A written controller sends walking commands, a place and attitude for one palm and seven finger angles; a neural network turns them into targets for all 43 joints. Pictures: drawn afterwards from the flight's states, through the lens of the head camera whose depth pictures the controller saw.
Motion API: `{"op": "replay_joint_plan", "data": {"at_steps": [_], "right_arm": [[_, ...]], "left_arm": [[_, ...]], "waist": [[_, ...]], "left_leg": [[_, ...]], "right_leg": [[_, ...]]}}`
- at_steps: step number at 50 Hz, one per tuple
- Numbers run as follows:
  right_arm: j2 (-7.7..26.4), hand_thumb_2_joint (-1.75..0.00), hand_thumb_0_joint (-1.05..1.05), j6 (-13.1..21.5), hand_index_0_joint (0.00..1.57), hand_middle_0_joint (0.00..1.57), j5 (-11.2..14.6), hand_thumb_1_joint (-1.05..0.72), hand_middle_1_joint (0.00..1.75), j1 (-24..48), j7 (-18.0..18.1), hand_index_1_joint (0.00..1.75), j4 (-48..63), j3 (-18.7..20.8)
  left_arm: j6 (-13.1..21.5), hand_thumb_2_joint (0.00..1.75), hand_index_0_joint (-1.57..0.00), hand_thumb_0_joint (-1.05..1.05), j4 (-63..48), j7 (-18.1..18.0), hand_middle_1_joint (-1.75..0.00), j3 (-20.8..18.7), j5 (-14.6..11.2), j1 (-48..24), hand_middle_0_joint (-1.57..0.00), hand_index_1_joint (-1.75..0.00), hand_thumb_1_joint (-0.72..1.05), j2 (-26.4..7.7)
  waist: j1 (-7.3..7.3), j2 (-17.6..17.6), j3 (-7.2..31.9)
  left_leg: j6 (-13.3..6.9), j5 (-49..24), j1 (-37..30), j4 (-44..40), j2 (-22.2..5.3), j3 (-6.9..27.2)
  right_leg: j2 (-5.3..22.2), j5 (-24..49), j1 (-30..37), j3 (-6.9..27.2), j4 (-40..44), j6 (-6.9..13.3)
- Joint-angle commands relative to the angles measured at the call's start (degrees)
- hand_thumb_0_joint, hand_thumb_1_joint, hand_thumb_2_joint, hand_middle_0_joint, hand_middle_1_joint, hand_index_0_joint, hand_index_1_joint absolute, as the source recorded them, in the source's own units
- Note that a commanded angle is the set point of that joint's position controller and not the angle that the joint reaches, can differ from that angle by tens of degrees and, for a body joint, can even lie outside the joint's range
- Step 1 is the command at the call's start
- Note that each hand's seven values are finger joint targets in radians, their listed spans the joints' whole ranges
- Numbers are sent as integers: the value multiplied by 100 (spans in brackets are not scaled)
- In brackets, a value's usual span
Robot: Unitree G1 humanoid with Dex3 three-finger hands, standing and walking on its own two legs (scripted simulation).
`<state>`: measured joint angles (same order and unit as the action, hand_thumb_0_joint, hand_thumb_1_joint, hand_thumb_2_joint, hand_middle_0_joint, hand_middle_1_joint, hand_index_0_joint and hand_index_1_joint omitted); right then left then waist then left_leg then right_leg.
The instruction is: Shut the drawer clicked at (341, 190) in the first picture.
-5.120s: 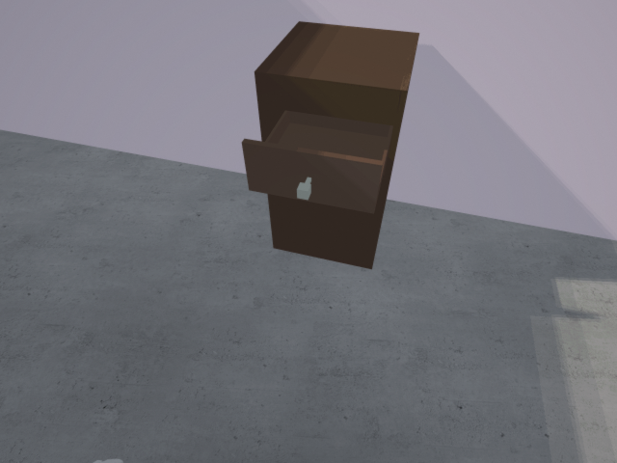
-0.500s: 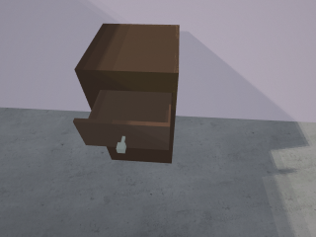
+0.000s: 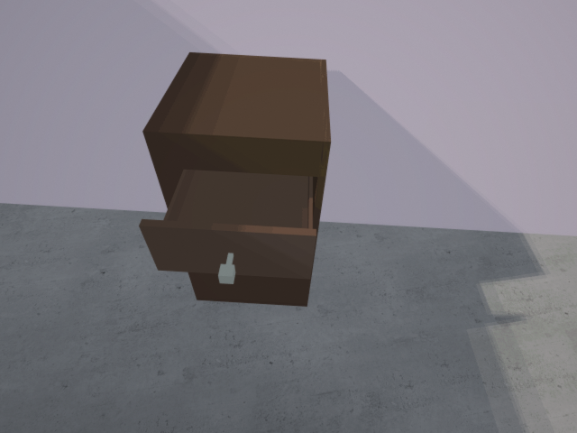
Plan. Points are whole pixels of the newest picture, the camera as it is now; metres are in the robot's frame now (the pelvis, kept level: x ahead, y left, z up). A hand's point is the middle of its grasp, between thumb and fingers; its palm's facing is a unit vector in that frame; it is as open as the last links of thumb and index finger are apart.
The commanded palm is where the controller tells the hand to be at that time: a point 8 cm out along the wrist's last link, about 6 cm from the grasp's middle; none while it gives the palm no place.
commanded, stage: come to a stop and stand still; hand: left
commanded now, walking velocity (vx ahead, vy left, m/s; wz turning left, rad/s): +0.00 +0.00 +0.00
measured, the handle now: (228, 267) +0.49 +0.17 -0.19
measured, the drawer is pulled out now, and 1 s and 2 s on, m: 0.19 0.19 0.19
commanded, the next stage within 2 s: look again from close up in 0.88 s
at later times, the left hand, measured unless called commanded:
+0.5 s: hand out of the picture -0.05 +0.12 -0.18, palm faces +0.06 -0.99 -0.16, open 7.4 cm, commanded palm none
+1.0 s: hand out of the picture -0.05 +0.11 -0.18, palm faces +0.06 -0.98 -0.16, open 7.4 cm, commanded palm none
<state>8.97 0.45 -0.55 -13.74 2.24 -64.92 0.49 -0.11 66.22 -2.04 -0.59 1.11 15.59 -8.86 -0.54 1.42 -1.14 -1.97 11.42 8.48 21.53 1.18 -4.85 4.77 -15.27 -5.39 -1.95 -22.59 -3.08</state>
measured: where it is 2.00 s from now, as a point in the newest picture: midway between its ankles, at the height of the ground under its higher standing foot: outside the picture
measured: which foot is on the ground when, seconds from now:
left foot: down 0.00-1.00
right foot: down 0.00-1.00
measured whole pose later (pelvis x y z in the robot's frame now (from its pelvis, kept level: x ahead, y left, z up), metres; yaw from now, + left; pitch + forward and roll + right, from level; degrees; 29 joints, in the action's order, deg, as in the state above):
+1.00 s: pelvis -0.01 -0.05 +0.00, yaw +2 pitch -2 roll +0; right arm 7.1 -0.2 -0.7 -16.7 1.8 -65.9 0.2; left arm 1.2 65.6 -1.9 0.4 0.9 19.7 -6.7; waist -0.1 -0.2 -1.7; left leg 2.0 10.4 10.4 22.5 -2.8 -1.7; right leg 0.6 -15.0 -6.2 -4.8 -22.7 1.0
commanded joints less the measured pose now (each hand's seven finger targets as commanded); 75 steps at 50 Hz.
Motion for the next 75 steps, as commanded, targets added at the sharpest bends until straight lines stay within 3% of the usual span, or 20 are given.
{"op": "replay_joint_plan", "data": {"at_steps": [1, 11, 18, 24, 27, 48, 49, 50, 51, 52, 53, 54, 55, 57, 60, 63, 66, 75], "right_arm": [[562, -90, 0, 61, 20, 20, -1, -90, 30, -300, -4, 30, 113, 51], [443, -90, 0, 42, 20, 20, 11, -90, 30, -527, -12, 30, -24, 34], [332, -90, 0, 51, 20, 20, 17, -90, 30, -663, 1, 30, -78, 40], [296, -90, 0, 33, 20, 20, 20, -90, 30, -700, 5, 30, -104, 42], [241, -90, 0, 33, 20, 20, 11, -90, 30, -679, 7, 30, -104, 35], [256, -90, 0, 33, 20, 20, -5, -90, 30, -658, 18, 30, -63, 32], [999, -90, 0, 38, 20, 20, -36, -90, 30, -278, -119, 30, 641, 97], [763, -90, 0, 126, 20, 20, -92, -90, 30, -369, -63, 30, 756, 185], [556, -90, 0, 135, 20, 20, -112, -90, 30, -363, -23, 30, 671, 187], [421, -90, 0, 111, 20, 20, -88, -90, 30, -516, -18, 30, 650, 112], [371, -90, 0, 83, 20, 20, -80, -90, 30, -596, -26, 30, 679, 107], [360, -90, 0, 44, 20, 20, -90, -90, 30, -589, -59, 30, 708, 72], [401, -90, 0, 35, 20, 20, -88, -90, 30, -602, -71, 30, 708, 82], [477, -90, 0, 39, 20, 20, -76, -90, 30, -590, -81, 30, 705, 94], [557, -90, 0, 55, 20, 20, -68, -90, 30, -528, -87, 30, 654, 52], [637, -90, 0, 48, 20, 20, -47, -90, 30, -419, -71, 30, 657, 59], [651, -90, 0, 22, 20, 20, -44, -90, 30, -323, -85, 30, 663, 57], [720, -90, 0, 22, 20, 20, -27, -90, 30, -180, -112, 30, 550, 59]], "left_arm": [[21, 90, -20, 0, -28, -16, -30, -41, -20, 485, -20, -30, 90, -422], [53, 90, -20, 0, -13, -31, -30, -35, -36, 599, -20, -30, 90, -384], [97, 90, -20, 0, 16, -44, -30, -31, -46, 714, -20, -30, 90, -305], [119, 90, -20, 0, 17, -52, -30, -23, -41, 808, -20, -30, 90, -295], [133, 90, -20, 0, 24, -54, -30, -20, -48, 866, -20, -30, 90, -240], [165, 90, -20, 0, -53, -42, -30, -46, -57, 890, -20, -30, 90, -286], [266, 90, -20, 0, -644, -9, -30, 43, 42, 554, -20, -30, 90, -1396], [267, 90, -20, 0, -665, -47, -30, -117, 6, 501, -20, -30, 90, -831], [289, 90, -20, 0, -621, -45, -30, -131, 11, 510, -20, -30, 90, -797], [280, 90, -20, 0, -627, -44, -30, -43, -16, 588, -20, -30, 90, -646], [269, 90, -20, 0, -651, -41, -30, -46, -11, 591, -20, -30, 90, -612], [245, 90, -20, 0, -664, -39, -30, -15, -17, 558, -20, -30, 90, -643], [237, 90, -20, 0, -682, -41, -30, -28, -19, 503, -20, -30, 90, -613], [221, 90, -20, 0, -725, -43, -30, -37, -29, 450, -20, -30, 90, -630], [190, 90, -20, 0, -758, -50, -30, -11, -42, 536, -20, -30, 90, -615], [162, 90, -20, 0, -779, -52, -30, -40, -52, 565, -20, -30, 90, -695], [130, 90, -20, 0, -829, -52, -30, -29, -50, 521, -20, -30, 90, -706], [96, 90, -20, 0, -806, -40, -30, -14, -35, 410, -20, -30, 90, -662]], "waist": [[-35, -130, -338], [-9, -90, -422], [11, -90, -325], [21, 49, -462], [14, -54, -500], [8, -73, -451], [174, -64, -1074], [148, -603, -297], [157, -673, 138], [162, -493, 310], [177, -162, 276], [173, 414, 129], [188, 606, -87], [173, 523, -371], [90, 34, -325], [36, -285, -243], [21, -135, -278], [25, -144, -226]], "left_leg": [[50, -592, 68, -627, -766, 748], [80, -281, 170, -640, -713, 746], [94, -424, 101, -503, -693, 693], [112, -447, 130, -402, -690, 675], [127, -448, 139, -381, -672, 652], [179, -602, 124, -252, -703, 611], [199, -761, 311, 194, -470, 755], [160, -261, 420, 485, -653, 599], [99, -479, 353, 598, -571, 656], [124, -387, 287, 696, -551, 622], [151, -304, 365, 795, -504, 596], [142, -176, 436, 797, -487, 514], [135, -131, 532, 808, -483, 501], [128, -335, 596, 679, -530, 531], [93, -874, 507, 518, -614, 548], [72, -1105, 505, 464, -659, 567], [71, -943, 480, 413, -658, 558], [48, -702, 349, 123, -699, 604]], "right_leg": [[218, 586, -373, 133, 394, 258], [198, 433, -437, 149, 490, 302], [176, 467, -473, 209, 531, 338], [141, 415, -572, 234, 602, 363], [163, 396, -633, 247, 625, 376], [147, 503, -595, 287, 678, 437], [14, 559, -1149, 303, 503, 516], [272, 135, -908, 464, 185, 581], [311, 609, -711, 592, 175, 667], [369, 504, -660, 573, 269, 654], [369, 390, -741, 643, 338, 652], [378, 424, -777, 631, 389, 636], [386, 246, -889, 588, 442, 624], [290, 373, -1000, 471, 338, 595], [152, 1128, -719, 291, -26, 526], [137, 1280, -539, 244, -146, 478], [134, 1120, -545, 264, -85, 443], [119, 673, -519, 251, 71, 343]]}}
